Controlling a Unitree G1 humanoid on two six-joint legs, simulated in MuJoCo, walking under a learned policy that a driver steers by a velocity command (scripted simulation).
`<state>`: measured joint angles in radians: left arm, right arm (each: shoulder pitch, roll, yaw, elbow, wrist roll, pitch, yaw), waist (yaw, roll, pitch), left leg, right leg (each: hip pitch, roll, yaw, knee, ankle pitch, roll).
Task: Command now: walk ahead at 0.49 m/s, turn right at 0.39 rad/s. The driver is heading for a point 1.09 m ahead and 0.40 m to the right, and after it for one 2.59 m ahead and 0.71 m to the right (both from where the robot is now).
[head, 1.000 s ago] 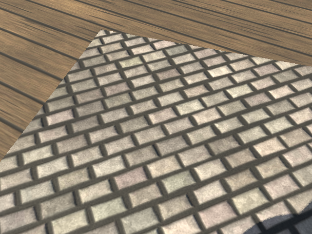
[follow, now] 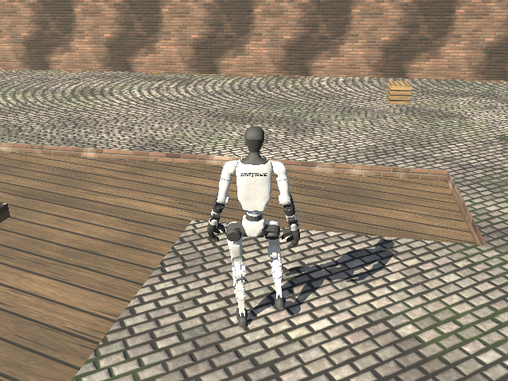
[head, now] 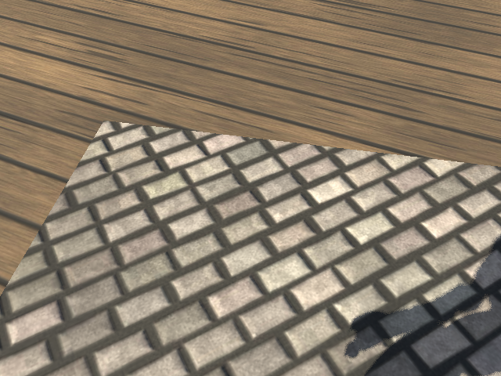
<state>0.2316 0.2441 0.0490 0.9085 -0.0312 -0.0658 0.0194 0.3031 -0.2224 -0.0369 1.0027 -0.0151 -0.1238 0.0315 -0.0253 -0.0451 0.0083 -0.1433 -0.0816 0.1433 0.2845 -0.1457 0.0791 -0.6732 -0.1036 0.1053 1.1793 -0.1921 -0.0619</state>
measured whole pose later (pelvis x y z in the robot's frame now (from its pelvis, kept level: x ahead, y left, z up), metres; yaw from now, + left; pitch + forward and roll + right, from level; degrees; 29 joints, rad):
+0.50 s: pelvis +0.27 -0.10 -0.01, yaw -16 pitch +2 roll +0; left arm 0.25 0.25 0.07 0.77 -0.01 -0.07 -0.03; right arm 0.17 -0.28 -0.04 0.84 0.01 -0.13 0.00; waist 0.01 0.02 0.04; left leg -0.52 0.09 -0.05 1.22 -0.33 0.02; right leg -0.33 0.10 -0.01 0.45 -0.16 -0.10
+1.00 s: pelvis +0.55 -0.14 +0.00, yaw -34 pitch +2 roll +2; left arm 0.29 0.29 0.07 0.70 -0.03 -0.03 0.01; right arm 0.21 -0.25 -0.06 0.77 -0.01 -0.11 0.01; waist -0.01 -0.05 0.01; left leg -0.28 -0.03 0.07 0.43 -0.18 0.03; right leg -0.52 -0.02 0.08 1.21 -0.34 -0.03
